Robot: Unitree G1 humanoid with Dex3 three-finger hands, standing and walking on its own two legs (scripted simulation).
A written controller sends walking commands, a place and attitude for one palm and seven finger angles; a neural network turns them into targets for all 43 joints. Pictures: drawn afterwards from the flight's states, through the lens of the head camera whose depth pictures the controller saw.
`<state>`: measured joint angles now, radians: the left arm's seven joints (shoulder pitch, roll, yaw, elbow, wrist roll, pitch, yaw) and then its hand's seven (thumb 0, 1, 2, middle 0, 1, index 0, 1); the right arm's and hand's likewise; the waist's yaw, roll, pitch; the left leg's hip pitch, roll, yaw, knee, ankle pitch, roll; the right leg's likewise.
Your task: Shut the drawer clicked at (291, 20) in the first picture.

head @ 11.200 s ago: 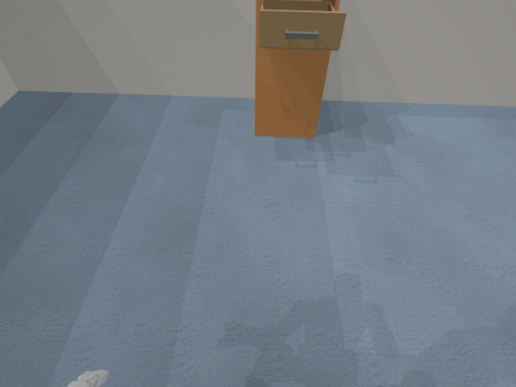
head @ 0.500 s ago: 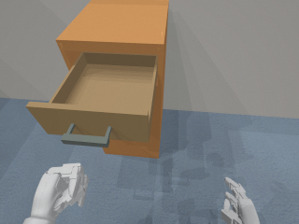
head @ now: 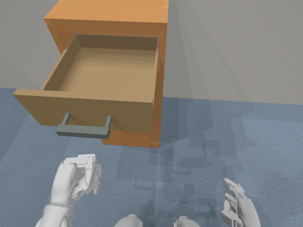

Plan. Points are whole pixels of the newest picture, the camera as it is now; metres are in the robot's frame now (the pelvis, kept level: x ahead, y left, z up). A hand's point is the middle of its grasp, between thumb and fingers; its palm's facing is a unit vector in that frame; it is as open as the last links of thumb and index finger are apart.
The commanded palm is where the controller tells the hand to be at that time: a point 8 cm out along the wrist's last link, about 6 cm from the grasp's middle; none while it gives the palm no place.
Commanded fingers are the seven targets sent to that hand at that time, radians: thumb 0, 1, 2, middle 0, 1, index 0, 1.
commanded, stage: bring the fist close to the handle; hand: left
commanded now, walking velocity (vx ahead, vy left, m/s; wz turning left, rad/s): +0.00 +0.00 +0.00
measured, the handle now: (85, 124) +0.36 +0.20 +0.06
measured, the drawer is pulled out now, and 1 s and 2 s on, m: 0.29 0.28 0.17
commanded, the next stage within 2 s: push the drawer shut in 0.44 s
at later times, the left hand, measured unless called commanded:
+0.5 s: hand (98, 175) +0.23 +0.14 +0.05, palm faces -0.04 -1.00 -0.03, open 3.3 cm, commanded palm +0.21 +0.20 +0.06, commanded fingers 0.00 0.90 0.90 -1.40 -1.60 -1.40 -1.60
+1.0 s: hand (101, 154) +0.28 +0.14 +0.06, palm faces -0.06 -1.00 -0.04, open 3.0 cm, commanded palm +0.27 +0.20 +0.06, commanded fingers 0.00 0.90 0.90 -1.40 -1.60 -1.40 -1.60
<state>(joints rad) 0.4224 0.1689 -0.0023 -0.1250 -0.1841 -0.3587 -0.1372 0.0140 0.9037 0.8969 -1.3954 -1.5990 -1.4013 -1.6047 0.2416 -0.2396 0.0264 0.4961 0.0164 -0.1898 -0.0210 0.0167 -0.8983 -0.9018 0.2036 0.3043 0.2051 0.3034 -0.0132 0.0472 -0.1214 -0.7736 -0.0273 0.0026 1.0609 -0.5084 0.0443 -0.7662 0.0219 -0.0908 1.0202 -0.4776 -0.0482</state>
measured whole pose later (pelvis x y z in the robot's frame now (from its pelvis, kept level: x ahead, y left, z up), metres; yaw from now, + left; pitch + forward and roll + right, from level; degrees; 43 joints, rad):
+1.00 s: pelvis +0.01 +0.00 +0.00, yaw +0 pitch +14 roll -1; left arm 0.18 0.20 0.06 0.06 -0.20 -0.31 -0.13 -0.03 0.87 0.91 -1.39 -1.60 -1.40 -1.60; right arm 0.27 -0.25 0.03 0.50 0.03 -0.10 -0.02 0.02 -0.90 -0.90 0.20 0.30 0.20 0.30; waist -0.03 0.04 -0.14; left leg -0.78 -0.02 0.00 1.05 -0.51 0.04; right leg -0.78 0.03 -0.09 1.01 -0.48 -0.05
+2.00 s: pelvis -0.01 +0.01 +0.00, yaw -1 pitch +16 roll -2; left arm -0.44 0.23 0.13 0.69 -0.15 -0.39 -0.09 -0.08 0.78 0.91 -1.40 -1.60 -1.40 -1.60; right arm 0.30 -0.25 0.03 0.61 0.02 -0.03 0.00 0.01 -0.90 -0.90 0.20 0.30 0.20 0.30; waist -0.07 0.03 -0.11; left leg -0.85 -0.03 0.03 1.04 -0.47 0.06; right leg -0.84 0.02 -0.07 0.99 -0.43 -0.03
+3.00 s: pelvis -0.01 +0.01 -0.02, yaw -3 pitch +24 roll -3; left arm -0.99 0.46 0.35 1.22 -0.05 -0.42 -0.14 -0.06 0.74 0.89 -1.40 -1.60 -1.40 -1.60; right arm 0.39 -0.27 0.05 0.63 -0.03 0.04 0.02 0.01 -0.90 -0.90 0.20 0.30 0.20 0.30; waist -0.20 0.03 -0.11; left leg -1.05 0.01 0.01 1.12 -0.48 0.06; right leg -1.04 0.05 -0.08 1.04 -0.42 -0.04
